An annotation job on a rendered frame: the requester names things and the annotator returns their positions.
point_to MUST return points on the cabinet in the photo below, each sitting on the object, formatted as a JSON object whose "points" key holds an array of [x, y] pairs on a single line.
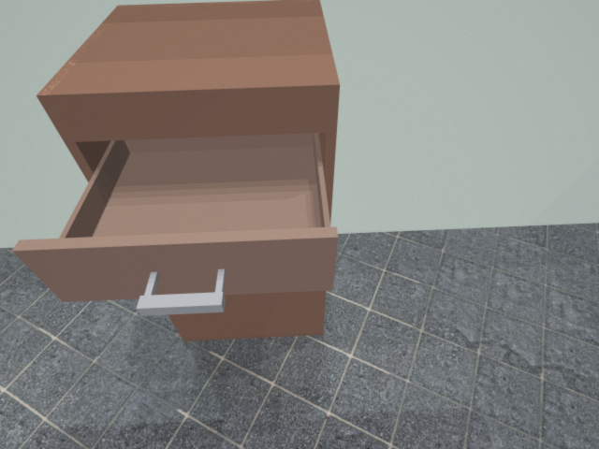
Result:
{"points": [[199, 70]]}

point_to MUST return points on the handle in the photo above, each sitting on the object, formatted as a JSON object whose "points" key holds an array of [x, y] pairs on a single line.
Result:
{"points": [[151, 304]]}

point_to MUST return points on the drawer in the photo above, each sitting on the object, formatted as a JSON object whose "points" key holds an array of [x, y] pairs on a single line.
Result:
{"points": [[255, 206]]}

